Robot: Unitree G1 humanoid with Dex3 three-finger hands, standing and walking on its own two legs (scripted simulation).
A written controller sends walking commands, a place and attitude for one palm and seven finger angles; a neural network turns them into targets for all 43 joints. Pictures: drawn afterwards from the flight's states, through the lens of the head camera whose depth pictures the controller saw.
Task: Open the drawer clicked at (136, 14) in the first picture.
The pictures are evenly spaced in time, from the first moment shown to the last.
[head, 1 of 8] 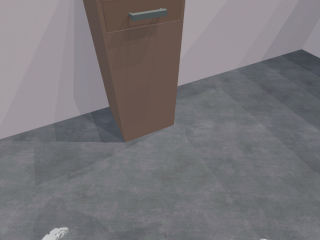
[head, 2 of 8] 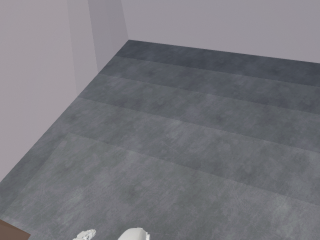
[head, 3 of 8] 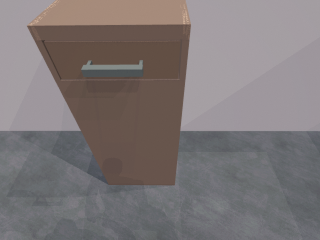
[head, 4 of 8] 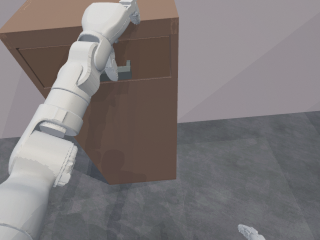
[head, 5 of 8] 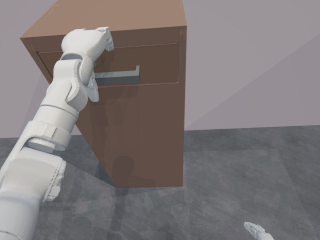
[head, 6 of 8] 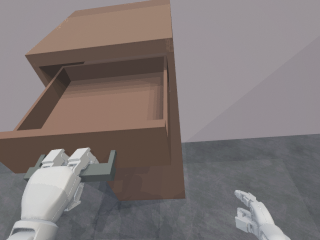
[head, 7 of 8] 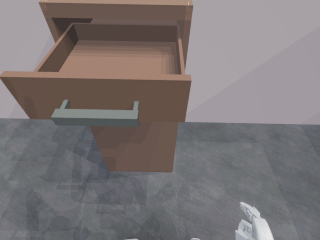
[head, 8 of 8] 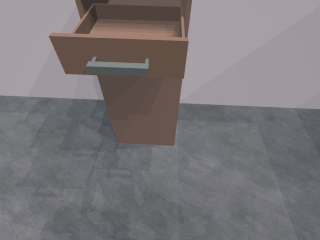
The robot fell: no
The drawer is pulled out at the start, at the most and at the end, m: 0.00 0.30 0.29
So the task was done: yes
